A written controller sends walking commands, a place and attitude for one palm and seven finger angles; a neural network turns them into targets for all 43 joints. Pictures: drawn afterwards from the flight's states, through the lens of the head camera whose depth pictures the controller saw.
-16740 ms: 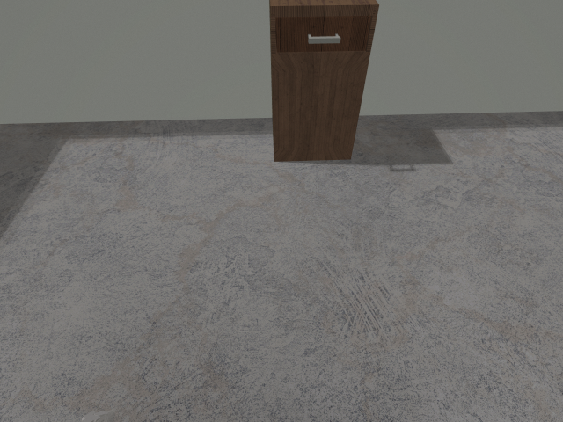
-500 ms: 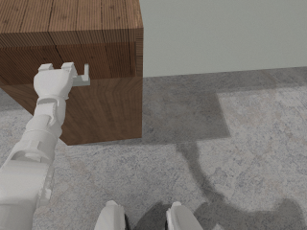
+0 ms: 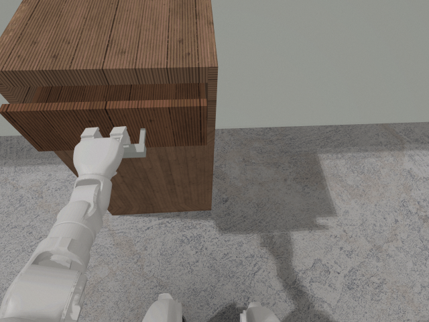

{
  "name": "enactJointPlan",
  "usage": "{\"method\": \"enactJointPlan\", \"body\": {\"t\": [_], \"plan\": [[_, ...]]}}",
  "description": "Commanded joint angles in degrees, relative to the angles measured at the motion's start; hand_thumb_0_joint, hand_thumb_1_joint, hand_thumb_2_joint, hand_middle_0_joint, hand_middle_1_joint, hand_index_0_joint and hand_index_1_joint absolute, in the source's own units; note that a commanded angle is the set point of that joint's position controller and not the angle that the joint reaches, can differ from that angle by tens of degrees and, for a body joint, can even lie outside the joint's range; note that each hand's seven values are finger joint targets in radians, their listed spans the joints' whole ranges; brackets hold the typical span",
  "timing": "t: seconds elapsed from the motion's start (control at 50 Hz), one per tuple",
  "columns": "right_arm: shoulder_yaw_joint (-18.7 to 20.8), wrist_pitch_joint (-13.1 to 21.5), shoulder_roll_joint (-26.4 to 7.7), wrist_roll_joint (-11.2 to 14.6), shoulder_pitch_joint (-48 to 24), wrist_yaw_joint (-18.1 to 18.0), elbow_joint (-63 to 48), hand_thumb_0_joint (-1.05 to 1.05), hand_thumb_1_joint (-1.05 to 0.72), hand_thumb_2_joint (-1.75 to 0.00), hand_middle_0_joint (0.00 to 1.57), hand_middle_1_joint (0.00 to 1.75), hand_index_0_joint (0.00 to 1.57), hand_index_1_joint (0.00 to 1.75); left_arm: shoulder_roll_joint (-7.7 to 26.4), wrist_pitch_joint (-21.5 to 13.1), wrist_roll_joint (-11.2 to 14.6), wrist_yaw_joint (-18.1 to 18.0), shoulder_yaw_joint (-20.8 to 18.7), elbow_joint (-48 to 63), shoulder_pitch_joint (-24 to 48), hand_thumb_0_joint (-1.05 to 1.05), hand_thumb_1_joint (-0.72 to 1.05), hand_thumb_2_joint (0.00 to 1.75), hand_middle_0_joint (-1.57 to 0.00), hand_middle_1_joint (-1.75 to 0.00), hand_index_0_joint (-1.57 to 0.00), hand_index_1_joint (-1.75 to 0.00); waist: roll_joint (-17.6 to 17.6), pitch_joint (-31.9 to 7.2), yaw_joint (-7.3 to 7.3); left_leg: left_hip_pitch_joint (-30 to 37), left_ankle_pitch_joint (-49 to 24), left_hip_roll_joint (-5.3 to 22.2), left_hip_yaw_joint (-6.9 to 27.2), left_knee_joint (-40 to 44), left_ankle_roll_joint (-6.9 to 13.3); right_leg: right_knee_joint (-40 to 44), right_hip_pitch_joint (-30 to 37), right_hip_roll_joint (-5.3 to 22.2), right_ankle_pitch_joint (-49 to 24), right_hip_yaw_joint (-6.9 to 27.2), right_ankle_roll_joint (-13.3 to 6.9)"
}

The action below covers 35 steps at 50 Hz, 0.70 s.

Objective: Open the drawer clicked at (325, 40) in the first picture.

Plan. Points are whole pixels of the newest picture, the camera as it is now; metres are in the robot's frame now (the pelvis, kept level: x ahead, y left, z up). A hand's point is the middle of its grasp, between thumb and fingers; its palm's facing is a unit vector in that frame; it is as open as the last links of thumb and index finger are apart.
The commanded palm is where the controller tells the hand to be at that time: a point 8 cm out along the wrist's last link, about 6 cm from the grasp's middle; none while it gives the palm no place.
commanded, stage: pull the drawer open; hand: left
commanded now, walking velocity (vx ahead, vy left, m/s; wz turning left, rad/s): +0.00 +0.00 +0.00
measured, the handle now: (113, 143) +0.48 +0.21 +0.00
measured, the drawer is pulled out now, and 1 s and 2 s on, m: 0.06 0.18 0.30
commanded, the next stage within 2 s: none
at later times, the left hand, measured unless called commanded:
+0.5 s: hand (106, 191) +0.38 +0.21 -0.03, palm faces -0.04 -0.05 -1.00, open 5.3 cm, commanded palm +0.34 +0.21 +0.02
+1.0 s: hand (102, 222) +0.31 +0.21 -0.03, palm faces -0.03 -0.06 -1.00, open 5.4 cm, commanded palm +0.28 +0.21 +0.02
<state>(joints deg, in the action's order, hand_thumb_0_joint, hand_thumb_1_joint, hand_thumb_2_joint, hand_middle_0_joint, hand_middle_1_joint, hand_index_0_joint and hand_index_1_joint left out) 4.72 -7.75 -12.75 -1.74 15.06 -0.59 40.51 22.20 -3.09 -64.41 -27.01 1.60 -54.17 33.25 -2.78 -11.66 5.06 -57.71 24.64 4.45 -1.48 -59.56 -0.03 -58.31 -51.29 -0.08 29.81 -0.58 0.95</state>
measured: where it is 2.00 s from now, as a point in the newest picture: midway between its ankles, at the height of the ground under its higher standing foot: outside the picture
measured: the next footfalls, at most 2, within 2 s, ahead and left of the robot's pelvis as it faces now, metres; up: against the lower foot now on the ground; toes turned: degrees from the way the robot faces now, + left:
none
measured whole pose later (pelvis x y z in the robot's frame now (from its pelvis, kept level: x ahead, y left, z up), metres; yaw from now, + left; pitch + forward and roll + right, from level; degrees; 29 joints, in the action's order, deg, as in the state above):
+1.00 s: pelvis +0.00 -0.01 +0.01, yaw +1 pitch +17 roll -1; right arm 3.8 -6.8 -12.3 -1.6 10.7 -1.1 36.9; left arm 17.8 1.0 -63.4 -28.7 6.1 -28.9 4.9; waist -2.8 -10.9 1.1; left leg -49.0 24.5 3.9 -1.5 -56.6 -0.9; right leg -56.6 -43.0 0.3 30.4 -0.7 0.2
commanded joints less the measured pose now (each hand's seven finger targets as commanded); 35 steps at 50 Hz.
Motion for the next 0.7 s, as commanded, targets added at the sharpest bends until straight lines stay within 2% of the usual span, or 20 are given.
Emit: {"method": "enactJointPlan", "body": {"t": [0.0,0.04,0.08,0.16,0.2,0.22,0.26,0.28,0.32,0.36,0.38,0.44,0.46,0.48,0.52,0.56,0.58,0.62,0.66,0.68], "plan": [[2.7,0.8,-8.6,-0.2,5.6,-0.7,-4.2,0.0,-0.9,-0.9,0.2,0.3,0.2,0.3,10.7,-0.2,0.8,-2.0,-3.5,10.2,12.0,0.0,0.9,0.9,-0.4,-1.35,-0.4,-1.35,0.1,-21.2,-1.12,23.2,-22.7,-4.0,-0.9,4.3,2.2,7.6,6.9,-3.6,-26.3,-2.0,-2.7],[2.7,0.9,-8.6,-0.2,5.4,-0.7,-4.5,0.0,-0.9,-0.9,0.2,0.3,0.2,0.3,11.4,-0.2,1.3,-2.0,-4.7,11.0,9.7,0.0,0.9,0.9,-0.4,-1.35,-0.4,-1.35,0.0,-21.7,-2.1,23.1,-23.0,-4.2,-0.8,4.6,2.1,7.5,8.2,-3.6,-26.5,-2.1,-2.8],[2.6,0.8,-8.5,0.0,4.9,-0.9,-4.8,0.0,-0.9,-0.9,0.2,0.3,0.2,0.3,10.0,0.2,1.1,-2.2,-3.3,10.9,8.8,0.0,0.9,0.9,-0.4,-1.35,-0.4,-1.35,1.4,-19.8,-1.54,22.4,-21.9,-4.2,-1.0,4.8,2.3,8.0,7.8,-3.6,-26.0,-2.0,-2.7],[2.7,0.8,-8.3,-0.1,4.0,-1.0,-5.0,0.0,-0.9,-0.9,0.2,0.3,0.2,0.3,10.2,0.3,0.6,-2.8,-3.8,13.9,7.3,0.0,0.9,0.9,-0.4,-1.35,-0.4,-1.35,-0.2,-21.4,-2.26,24.6,-22.8,-4.1,-0.9,5.2,2.0,7.8,7.7,-3.6,-25.8,-2.1,-2.8],[2.8,0.9,-8.1,0.0,3.7,-0.8,-5.1,0.0,-0.9,-0.9,0.2,0.3,0.2,0.3,7.7,0.7,1.1,-2.9,-2.2,14.5,6.1,0.0,0.9,0.9,-0.4,-1.35,-0.4,-1.35,0.8,-19.7,-1.92,24.6,-22.3,-4.1,-1.0,5.6,2.1,8.5,7.9,-3.6,-25.6,-2.3,-2.7],[2.8,1.0,-8.2,0.0,3.7,-0.9,-5.3,0.0,-0.9,-0.9,0.2,0.3,0.2,0.3,8.4,0.8,1.4,-2.9,-2.8,15.0,5.1,0.0,0.9,0.9,-0.4,-1.35,-0.4,-1.35,1.9,-19.9,-2.18,24.2,-21.9,-4.2,-1.1,5.8,2.2,8.7,9.2,-3.6,-25.9,-2.2,-2.7],[2.5,1.0,-8.1,0.1,3.1,-1.1,-5.2,0.0,-0.9,-0.9,0.2,0.3,0.2,0.3,9.6,0.8,1.2,-2.9,-3.6,15.8,4.2,0.0,0.9,0.9,-0.4,-1.35,-0.4,-1.35,0.4,-20.4,-2.78,24.7,-22.0,-4.2,-1.0,6.1,2.0,8.5,9.1,-3.5,-25.7,-2.0,-2.8],[2.6,1.1,-8.0,0.0,3.3,-1.0,-5.3,0.0,-0.9,-0.9,0.2,0.3,0.2,0.3,7.3,0.9,1.6,-2.8,-1.9,16.2,4.0,0.0,0.9,0.9,-0.4,-1.35,-0.4,-1.35,0.7,-19.6,-2.26,24.6,-22.0,-4.3,-1.1,6.1,2.1,8.7,9.3,-3.5,-26.1,-2.2,-2.8],[2.5,1.2,-8.0,0.1,2.8,-1.1,-5.3,0.0,-0.9,-0.9,0.2,0.3,0.2,0.3,7.5,1.0,1.7,-2.8,-2.2,15.8,2.2,0.0,0.9,0.9,-0.4,-1.35,-0.4,-1.35,1.7,-18.1,-2.49,23.9,-20.3,-4.3,-1.1,6.5,2.1,9.2,9.4,-3.5,-24.5,-2.1,-2.8],[2.4,1.2,-8.0,0.0,2.2,-1.3,-5.6,0.0,-0.9,-0.9,0.2,0.3,0.2,0.3,9.0,0.5,1.3,-3.0,-3.6,18.3,1.3,0.0,0.9,0.9,-0.4,-1.35,-0.4,-1.35,1.6,-20.2,-3.32,24.9,-21.6,-4.3,-1.0,6.7,2.0,8.7,10.1,-3.4,-25.4,-2.0,-2.8],[2.6,1.4,-7.7,0.1,1.9,-1.2,-5.9,0.0,-0.9,-0.9,0.2,0.3,0.2,0.3,5.7,0.8,1.7,-3.0,-1.1,18.3,-0.3,0.0,0.9,0.9,-0.4,-1.35,-0.4,-1.35,0.6,-18.5,-2.81,25.1,-20.9,-4.4,-1.2,6.8,2.0,9.2,9.5,-3.5,-24.9,-2.2,-3.0],[2.4,1.6,-8.0,0.1,1.4,-1.2,-6.0,0.0,-0.9,-0.9,0.2,0.3,0.2,0.3,7.3,0.9,2.2,-3.0,-2.9,19.3,-2.5,0.0,0.9,0.9,-0.4,-1.35,-0.4,-1.35,2.8,-17.7,-3.15,24.5,-20.7,-4.3,-1.0,7.0,2.2,9.5,10.6,-3.4,-25.1,-2.2,-3.0],[2.3,1.5,-7.8,0.1,0.9,-1.2,-6.2,0.0,-0.9,-0.9,0.2,0.3,0.2,0.3,8.0,0.8,1.7,-3.2,-3.3,20.1,-3.6,0.0,0.9,0.9,-0.4,-1.35,-0.4,-1.35,2.0,-18.6,-3.86,24.8,-20.8,-4.3,-1.1,7.2,2.0,9.2,10.5,-3.4,-24.9,-2.0,-2.9],[2.4,1.7,-7.7,0.0,0.9,-1.2,-6.5,0.0,-0.9,-0.9,0.2,0.3,0.2,0.3,5.8,0.9,2.0,-3.2,-1.5,21.3,-4.4,0.0,0.9,0.9,-0.4,-1.35,-0.4,-1.35,1.8,-18.0,-3.42,25.1,-21.2,-4.4,-1.2,7.1,2.1,9.3,10.9,-3.4,-25.9,-2.2,-3.0],[2.4,1.8,-7.6,0.0,0.3,-1.0,-6.8,0.0,-0.9,-0.9,0.2,0.3,0.2,0.3,5.6,1.1,1.8,-3.5,-1.6,22.8,-6.4,0.0,0.9,0.9,-0.4,-1.35,-0.4,-1.35,1.6,-17.8,-3.63,25.3,-20.8,-4.4,-1.3,7.2,2.0,9.4,10.8,-3.4,-25.4,-2.2,-3.0],[2.2,1.8,-7.6,0.0,-0.5,-1.1,-7.1,0.0,-0.9,-0.9,0.2,0.3,0.2,0.3,7.0,1.3,1.6,-3.8,-3.2,23.9,-8.6,0.0,0.9,0.9,-0.4,-1.35,-0.4,-1.35,1.9,-18.0,-4.3,25.6,-21.4,-4.4,-1.2,7.3,1.9,9.2,11.0,-3.4,-25.6,-2.2,-3.0],[2.3,2.0,-7.6,0.0,-0.5,-1.0,-7.4,0.0,-0.9,-0.9,0.2,0.3,0.2,0.3,4.5,1.7,1.8,-3.8,-0.9,24.3,-9.0,0.0,0.9,0.9,-0.4,-1.35,-0.4,-1.35,2.1,-16.4,-3.48,25.4,-20.5,-4.4,-1.0,7.3,2.0,9.4,10.4,-3.4,-24.9,-2.4,-3.0],[2.3,2.2,-7.6,0.1,-1.1,-1.0,-7.5,0.0,-0.9,-0.9,0.2,0.3,0.2,0.3,4.9,2.1,1.7,-4.1,-1.2,25.3,-9.3,0.0,0.9,0.9,-0.4,-1.35,-0.4,-1.35,1.5,-15.5,-3.7,25.6,-19.3,-4.3,-1.0,7.6,1.9,9.7,9.8,-3.4,-23.3,-2.4,-3.1],[2.1,2.2,-7.5,-0.1,-1.7,-0.9,-7.9,0.0,-0.9,-0.9,0.2,0.3,0.2,0.3,5.6,2.3,1.6,-4.4,-1.7,28.3,-10.2,0.0,0.9,0.9,-0.4,-1.35,-0.4,-1.35,0.7,-18.2,-4.27,26.9,-20.9,-4.3,-1.0,7.5,1.9,9.3,10.8,-3.3,-24.6,-2.3,-3.1],[2.2,2.4,-7.4,0.0,-1.7,-0.9,-8.3,0.0,-0.9,-0.9,0.2,0.3,0.2,0.3,4.3,2.8,1.8,-4.4,-0.8,28.0,-12.6,0.0,0.9,0.9,-0.4,-1.35,-0.4,-1.35,1.2,-16.4,-4.1,26.6,-20.6,-4.4,-0.9,7.7,1.8,9.4,11.0,-3.4,-24.6,-2.6,-3.2]]}}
